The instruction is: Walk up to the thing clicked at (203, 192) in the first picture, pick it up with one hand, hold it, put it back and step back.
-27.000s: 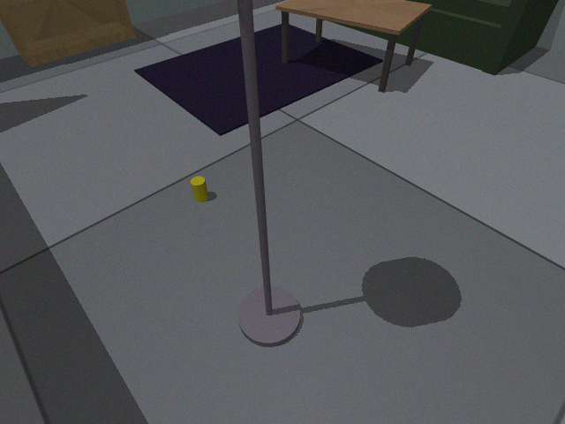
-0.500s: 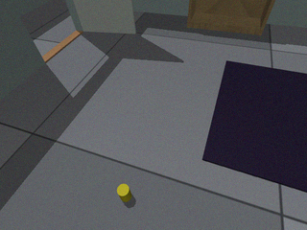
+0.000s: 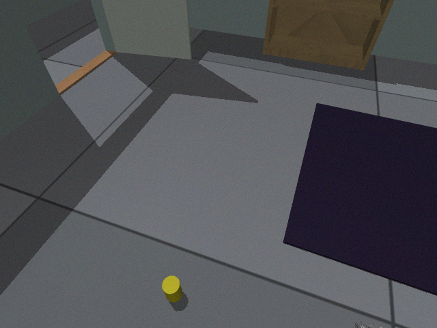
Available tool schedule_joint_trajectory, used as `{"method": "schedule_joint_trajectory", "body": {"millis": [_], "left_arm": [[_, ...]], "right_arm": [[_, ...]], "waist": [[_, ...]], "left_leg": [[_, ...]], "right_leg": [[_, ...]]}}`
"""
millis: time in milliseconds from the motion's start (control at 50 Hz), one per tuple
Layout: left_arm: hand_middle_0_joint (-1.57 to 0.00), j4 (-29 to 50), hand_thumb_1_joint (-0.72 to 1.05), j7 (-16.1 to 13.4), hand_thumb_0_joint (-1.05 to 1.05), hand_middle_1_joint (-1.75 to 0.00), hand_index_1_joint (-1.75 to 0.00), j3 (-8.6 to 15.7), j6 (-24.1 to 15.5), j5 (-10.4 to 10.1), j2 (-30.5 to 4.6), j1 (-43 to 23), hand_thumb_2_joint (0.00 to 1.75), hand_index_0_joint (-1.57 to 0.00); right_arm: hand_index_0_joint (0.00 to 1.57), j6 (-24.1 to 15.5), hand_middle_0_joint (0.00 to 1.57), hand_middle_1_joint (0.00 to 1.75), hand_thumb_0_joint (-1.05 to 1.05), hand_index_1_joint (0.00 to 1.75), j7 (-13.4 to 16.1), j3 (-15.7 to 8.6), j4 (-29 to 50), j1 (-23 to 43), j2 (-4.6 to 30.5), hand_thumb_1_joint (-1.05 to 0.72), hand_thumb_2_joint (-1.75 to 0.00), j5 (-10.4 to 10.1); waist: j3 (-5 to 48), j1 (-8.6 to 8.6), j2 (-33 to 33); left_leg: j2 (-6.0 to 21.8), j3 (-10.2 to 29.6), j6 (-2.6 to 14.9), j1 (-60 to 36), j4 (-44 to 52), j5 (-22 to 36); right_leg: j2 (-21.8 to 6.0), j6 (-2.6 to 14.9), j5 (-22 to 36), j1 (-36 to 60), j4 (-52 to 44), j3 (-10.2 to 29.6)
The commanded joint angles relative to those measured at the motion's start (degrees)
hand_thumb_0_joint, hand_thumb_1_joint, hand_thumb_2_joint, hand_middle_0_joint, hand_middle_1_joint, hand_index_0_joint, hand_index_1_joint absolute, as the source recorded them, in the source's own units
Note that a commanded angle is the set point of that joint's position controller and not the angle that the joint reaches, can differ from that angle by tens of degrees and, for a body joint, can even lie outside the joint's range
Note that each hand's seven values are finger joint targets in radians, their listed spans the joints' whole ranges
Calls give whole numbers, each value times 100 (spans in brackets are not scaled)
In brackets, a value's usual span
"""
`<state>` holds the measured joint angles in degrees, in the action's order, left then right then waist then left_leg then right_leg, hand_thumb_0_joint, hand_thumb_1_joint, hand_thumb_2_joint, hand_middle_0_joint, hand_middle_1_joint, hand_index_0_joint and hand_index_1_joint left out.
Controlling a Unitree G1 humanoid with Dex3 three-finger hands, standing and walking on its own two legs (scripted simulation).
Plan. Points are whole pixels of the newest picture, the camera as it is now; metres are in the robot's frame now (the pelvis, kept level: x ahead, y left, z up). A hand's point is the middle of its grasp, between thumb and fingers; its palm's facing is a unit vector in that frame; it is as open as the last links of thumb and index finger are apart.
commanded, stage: walk up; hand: left
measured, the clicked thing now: (172, 289) +0.43 +0.21 -0.71
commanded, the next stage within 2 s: stand in 0.78 s
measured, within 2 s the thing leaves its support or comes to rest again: neither
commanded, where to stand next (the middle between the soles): +0.06 -0.02 m, yaw -2 degrees
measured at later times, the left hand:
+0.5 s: hand out of the picture +0.08 +0.25 -0.15, palm faces -0.02 -0.94 -0.34, open 7.4 cm
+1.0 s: hand out of the picture +0.09 +0.25 -0.15, palm faces -0.01 -0.94 -0.34, open 7.4 cm
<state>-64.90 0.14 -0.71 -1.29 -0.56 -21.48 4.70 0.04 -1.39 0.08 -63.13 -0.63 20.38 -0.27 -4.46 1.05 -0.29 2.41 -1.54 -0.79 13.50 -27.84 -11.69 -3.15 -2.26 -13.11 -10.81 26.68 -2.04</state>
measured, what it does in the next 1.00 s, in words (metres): stands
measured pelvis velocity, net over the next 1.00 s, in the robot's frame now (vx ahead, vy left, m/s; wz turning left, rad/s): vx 0.01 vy -0.01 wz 0.01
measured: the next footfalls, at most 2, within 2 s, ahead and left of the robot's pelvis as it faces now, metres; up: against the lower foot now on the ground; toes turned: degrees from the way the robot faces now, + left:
none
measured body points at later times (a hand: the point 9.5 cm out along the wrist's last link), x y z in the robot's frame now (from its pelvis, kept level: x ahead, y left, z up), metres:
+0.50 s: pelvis +0.00 +0.00 +0.01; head +0.01 +0.00 +0.46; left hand +0.08 +0.30 -0.13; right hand +0.07 -0.30 -0.13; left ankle +0.04 +0.13 -0.74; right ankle +0.01 -0.15 -0.74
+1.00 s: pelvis +0.01 -0.01 +0.01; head +0.02 -0.01 +0.46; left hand +0.09 +0.30 -0.12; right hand +0.10 -0.31 -0.12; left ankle +0.04 +0.13 -0.74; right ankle +0.01 -0.15 -0.74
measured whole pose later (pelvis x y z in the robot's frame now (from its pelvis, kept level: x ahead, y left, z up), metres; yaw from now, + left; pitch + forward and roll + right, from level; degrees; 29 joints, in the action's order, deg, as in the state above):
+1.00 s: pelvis +0.01 -0.01 +0.01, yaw +1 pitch -2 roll +0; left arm -66.3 0.7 0.5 -0.5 0.6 -20.1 5.1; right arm -0.4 -1.2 -0.3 -65.8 -4.3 20.0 0.9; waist -2.5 -0.5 -0.3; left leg 2.3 -1.1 -1.5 9.4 -19.5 -8.3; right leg -2.9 -2.0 -10.3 -6.7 18.8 -2.9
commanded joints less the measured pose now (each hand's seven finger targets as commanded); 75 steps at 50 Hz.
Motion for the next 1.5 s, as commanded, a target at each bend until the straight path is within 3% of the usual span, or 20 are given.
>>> {"method": "schedule_joint_trajectory", "body": {"millis": [0, 140, 360, 720, 780, 940, 1080, 1320, 1480], "left_arm": [[-20, 182, 90, -63, 0, -30, -30, 210, -111, 37, -1162, -276, 90, -20], [-20, 73, 90, -36, 0, -30, -30, 242, -97, 71, -1151, -371, 90, -20], [-20, 101, 90, -34, 0, -30, -30, 313, -61, 103, -1118, -328, 90, -20], [-20, 164, 90, -46, 0, -30, -30, 344, -60, 99, -1062, -330, 90, -20], [-20, 141, 90, -45, 0, -30, -30, 335, -38, 127, -1095, -278, 90, -20], [-20, 184, 90, -23, 0, -30, -30, 322, -52, 128, -1088, -176, 90, -20], [-20, 225, 90, -28, 0, -30, -30, 324, -53, 125, -1104, -166, 90, -20], [-20, 248, 90, -37, 0, -30, -30, 317, -52, 127, -1091, -127, 90, -20], [-20, 245, 90, -41, 0, -30, -30, 324, -35, 123, -1139, -158, 90, -20]], "right_arm": [[20, -85, 20, 30, 0, 30, 91, -274, 185, 302, 1286, -90, -90, -15], [20, -86, 20, 30, 0, 30, 63, -260, 26, 253, 1236, -90, -90, 8], [20, -105, 20, 30, 0, 30, 82, -266, -34, 103, 1251, -90, -90, 51], [20, -89, 20, 30, 0, 30, 93, -267, 22, -136, 1167, -90, -90, 36], [20, -124, 20, 30, 0, 30, 119, -263, 43, -115, 1179, -90, -90, 107], [20, -158, 20, 30, 0, 30, 122, -259, 88, -112, 1180, -90, -90, 92], [20, -177, 20, 30, 0, 30, 138, -260, 102, -60, 1209, -90, -90, 82], [20, -161, 20, 30, 0, 30, 156, -237, 103, -89, 1206, -90, -90, 73], [20, -148, 20, 30, 0, 30, 154, -229, 89, -139, 1181, -90, -90, 81]], "waist": [[702, -52, -50], [596, -66, 65], [664, -67, -56], [644, -112, 51], [640, -136, 74], [607, -141, -19], [742, -120, -25], [760, -110, 15], [615, -118, 19]], "left_leg": [[552, 579, 283, -516, 833, 428], [508, 568, 204, -556, 1139, 108], [508, 580, 186, -402, 1259, 25], [492, 567, 173, -528, 1107, 536], [561, 618, 115, -526, 1216, 481], [547, 585, 102, -522, 1210, 496], [586, 547, 99, -709, 1107, 999], [607, 514, 107, -804, 1090, 1231], [577, 519, 81, -656, 1159, 987]], "right_leg": [[-489, 279, 696, 74, -765, 448], [-510, 255, 335, 147, -1093, 487], [-495, 262, 431, 354, -1087, 417], [-512, 231, 634, 360, -1133, 399], [-519, 213, 399, 343, -1152, 405], [-530, 218, 453, 374, -1194, 394], [-546, 221, 781, 437, -1140, 369], [-562, 223, 1089, 543, -1133, 352], [-557, 246, 828, 565, -1188, 357]]}}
